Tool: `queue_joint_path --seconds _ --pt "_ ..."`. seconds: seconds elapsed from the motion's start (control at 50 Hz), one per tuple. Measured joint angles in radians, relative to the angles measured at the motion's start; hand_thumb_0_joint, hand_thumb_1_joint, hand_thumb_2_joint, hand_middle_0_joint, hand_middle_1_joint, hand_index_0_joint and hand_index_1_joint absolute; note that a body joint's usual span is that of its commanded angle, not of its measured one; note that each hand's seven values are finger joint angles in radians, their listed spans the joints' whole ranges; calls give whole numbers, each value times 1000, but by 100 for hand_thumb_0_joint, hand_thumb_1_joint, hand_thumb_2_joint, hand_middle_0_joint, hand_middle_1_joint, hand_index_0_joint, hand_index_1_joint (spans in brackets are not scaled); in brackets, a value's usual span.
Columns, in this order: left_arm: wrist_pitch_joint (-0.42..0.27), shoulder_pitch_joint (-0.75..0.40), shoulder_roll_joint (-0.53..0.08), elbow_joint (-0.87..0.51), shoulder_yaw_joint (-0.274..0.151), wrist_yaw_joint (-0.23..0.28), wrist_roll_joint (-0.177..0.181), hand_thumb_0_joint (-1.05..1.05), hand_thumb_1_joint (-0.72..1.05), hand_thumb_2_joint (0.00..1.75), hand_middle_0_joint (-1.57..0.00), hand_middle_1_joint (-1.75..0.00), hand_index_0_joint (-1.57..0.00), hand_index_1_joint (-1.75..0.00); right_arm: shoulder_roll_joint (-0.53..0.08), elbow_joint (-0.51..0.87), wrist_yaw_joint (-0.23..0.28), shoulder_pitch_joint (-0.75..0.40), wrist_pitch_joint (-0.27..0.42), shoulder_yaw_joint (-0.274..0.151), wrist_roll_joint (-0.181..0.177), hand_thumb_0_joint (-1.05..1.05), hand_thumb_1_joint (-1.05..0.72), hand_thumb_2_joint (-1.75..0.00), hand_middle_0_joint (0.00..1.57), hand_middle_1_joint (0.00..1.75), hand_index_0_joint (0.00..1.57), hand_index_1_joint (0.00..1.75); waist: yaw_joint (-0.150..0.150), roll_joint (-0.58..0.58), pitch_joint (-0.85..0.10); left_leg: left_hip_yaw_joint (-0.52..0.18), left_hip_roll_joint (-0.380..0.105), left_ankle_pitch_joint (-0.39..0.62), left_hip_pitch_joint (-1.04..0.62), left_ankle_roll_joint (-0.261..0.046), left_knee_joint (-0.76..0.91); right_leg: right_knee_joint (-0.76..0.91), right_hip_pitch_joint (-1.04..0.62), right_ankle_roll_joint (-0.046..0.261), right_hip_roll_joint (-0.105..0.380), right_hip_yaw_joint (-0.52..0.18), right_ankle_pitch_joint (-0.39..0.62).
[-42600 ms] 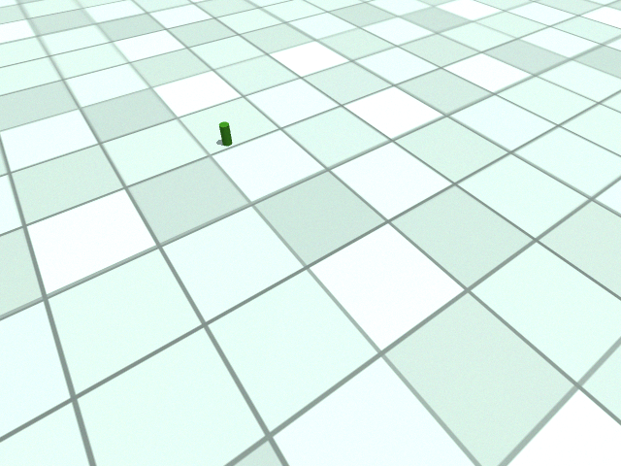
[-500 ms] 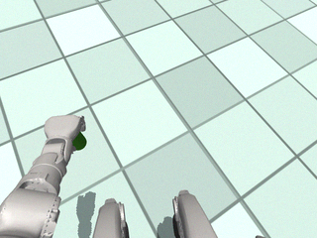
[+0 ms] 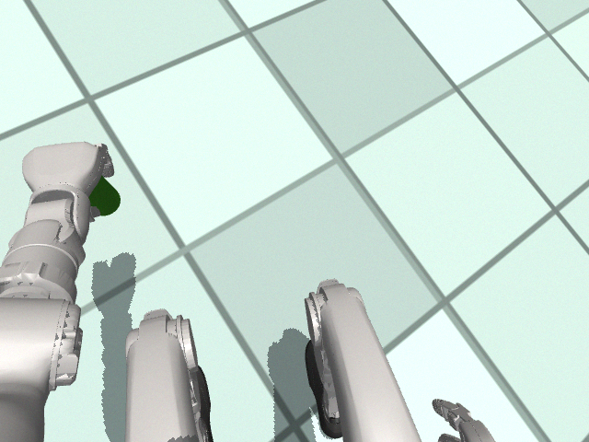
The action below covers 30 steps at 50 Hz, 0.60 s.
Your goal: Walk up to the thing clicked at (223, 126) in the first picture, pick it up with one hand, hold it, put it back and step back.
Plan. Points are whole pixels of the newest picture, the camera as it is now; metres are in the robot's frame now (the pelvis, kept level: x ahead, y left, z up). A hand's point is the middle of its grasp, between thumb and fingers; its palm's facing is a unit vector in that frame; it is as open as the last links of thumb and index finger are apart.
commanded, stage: crouch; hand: left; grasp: from above
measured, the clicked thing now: (91, 190) +0.51 +0.22 -0.17
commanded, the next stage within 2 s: lower in 0.88 s
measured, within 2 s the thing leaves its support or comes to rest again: neither
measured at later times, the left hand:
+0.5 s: hand (100, 198) +0.51 +0.22 -0.21, palm faces -0.44 -0.01 -0.90, open 8.0 cm
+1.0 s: hand (106, 198) +0.52 +0.22 -0.25, palm faces -0.44 -0.01 -0.90, open 8.0 cm
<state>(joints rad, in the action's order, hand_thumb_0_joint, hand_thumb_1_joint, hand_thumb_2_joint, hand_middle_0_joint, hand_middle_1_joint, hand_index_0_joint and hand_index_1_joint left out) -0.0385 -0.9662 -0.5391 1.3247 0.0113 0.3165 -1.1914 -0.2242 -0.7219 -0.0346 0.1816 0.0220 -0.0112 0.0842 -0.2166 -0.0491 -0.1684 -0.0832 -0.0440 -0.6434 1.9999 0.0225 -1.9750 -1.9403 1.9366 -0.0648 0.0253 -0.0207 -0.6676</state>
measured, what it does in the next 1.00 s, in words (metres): lowers itself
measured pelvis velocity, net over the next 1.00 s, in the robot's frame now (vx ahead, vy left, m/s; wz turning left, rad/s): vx -0.01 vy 0.00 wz -0.06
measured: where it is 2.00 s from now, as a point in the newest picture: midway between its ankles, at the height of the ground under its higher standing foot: (265, 418)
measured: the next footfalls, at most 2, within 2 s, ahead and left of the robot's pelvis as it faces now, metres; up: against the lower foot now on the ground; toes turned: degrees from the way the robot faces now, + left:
none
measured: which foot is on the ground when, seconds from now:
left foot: down 0.00-1.00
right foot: down 0.00-1.00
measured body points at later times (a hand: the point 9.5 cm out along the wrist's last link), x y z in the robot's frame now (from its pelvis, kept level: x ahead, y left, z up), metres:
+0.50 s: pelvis -0.01 +0.00 -0.07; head +0.23 +0.03 +0.30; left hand +0.53 +0.22 -0.16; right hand +0.01 -0.28 -0.18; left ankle +0.08 +0.13 -0.42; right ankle +0.08 -0.15 -0.42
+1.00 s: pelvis -0.01 +0.00 -0.11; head +0.24 +0.04 +0.26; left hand +0.54 +0.22 -0.20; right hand -0.01 -0.27 -0.21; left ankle +0.08 +0.13 -0.42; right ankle +0.08 -0.15 -0.42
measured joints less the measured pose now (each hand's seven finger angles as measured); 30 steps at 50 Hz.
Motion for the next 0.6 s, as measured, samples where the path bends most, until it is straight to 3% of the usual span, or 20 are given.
queue_joint_path --seconds 0.26,0.6 --pt "-23 -64 -69 12 -14 -48 -4 -6 22 55 -82 -79 -74 -69 -30 22 -37 -18 -24 6 14 0 -92 -90 20 30 20 30 -17 22 42 -34 -4 -24 113 17 -137 -132 112 1 -18 13 -21" --pt "-58 -151 -146 113 -23 -48 -31 -5 24 53 -81 -80 -73 -69 -30 10 -58 7 -46 56 30 0 -92 -90 20 30 20 30 -59 29 93 -55 2 -9 230 12 -276 -258 220 -6 -35 11 -3"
